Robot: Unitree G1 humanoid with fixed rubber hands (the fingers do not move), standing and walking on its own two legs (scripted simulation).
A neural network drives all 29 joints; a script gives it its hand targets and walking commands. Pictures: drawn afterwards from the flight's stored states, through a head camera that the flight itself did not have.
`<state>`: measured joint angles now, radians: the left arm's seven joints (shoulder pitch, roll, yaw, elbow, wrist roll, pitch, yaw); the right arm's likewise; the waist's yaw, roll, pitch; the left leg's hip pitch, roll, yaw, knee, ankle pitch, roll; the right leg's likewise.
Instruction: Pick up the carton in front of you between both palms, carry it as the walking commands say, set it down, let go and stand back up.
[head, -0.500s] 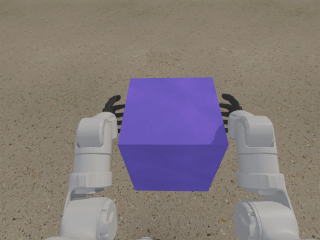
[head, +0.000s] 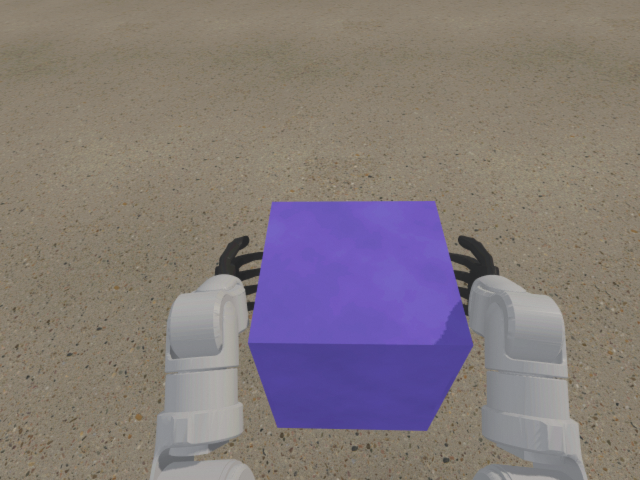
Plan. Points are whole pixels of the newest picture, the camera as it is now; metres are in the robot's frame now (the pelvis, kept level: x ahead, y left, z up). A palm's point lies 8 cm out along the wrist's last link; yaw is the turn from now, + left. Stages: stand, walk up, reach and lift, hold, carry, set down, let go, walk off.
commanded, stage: carry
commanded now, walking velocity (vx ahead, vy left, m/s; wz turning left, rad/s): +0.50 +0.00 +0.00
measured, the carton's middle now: (352, 320) +0.32 +0.00 +0.03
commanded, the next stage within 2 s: none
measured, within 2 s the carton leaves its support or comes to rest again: neither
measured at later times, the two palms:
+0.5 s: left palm (247, 175) +0.57 +0.18 +0.09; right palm (424, 172) +0.56 -0.12 +0.09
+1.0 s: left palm (289, 94) +0.87 +0.13 +0.09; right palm (423, 93) +0.87 -0.17 +0.08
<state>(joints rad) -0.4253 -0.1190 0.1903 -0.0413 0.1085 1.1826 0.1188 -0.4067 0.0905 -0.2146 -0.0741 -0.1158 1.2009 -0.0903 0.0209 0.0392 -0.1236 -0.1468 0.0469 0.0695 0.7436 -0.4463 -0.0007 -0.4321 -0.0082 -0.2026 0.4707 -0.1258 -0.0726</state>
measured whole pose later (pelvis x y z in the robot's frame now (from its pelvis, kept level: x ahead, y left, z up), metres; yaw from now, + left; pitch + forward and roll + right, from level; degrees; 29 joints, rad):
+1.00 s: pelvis +0.60 -0.02 +0.01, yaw +0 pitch +4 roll +0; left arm -0.18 -0.14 0.10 -0.25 0.12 1.21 0.09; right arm -0.17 0.13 -0.13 -0.29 -0.12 1.24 -0.09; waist 0.01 0.03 -0.12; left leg -0.30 0.08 0.07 1.05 -0.45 -0.01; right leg -0.39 -0.06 -0.24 0.50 -0.17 -0.07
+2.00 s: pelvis +1.07 -0.01 +0.01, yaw +0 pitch +4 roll +0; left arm -0.18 -0.14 0.12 -0.27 0.12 1.20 0.08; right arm -0.18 0.14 -0.12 -0.29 -0.13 1.22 -0.08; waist 0.00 0.02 -0.14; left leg -0.16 0.07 0.16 0.50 -0.36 -0.03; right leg -0.29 -0.05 -0.18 0.53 -0.27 -0.02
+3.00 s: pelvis +1.01 +0.00 +0.01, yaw +0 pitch +1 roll +0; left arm -0.16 -0.13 0.13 -0.01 0.20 0.94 0.03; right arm -0.16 0.13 -0.13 -0.01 -0.21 0.94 -0.03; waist 0.00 0.00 -0.11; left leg -0.21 0.06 0.17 0.50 -0.31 0.00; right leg -0.33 -0.06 -0.17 0.49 -0.19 -0.03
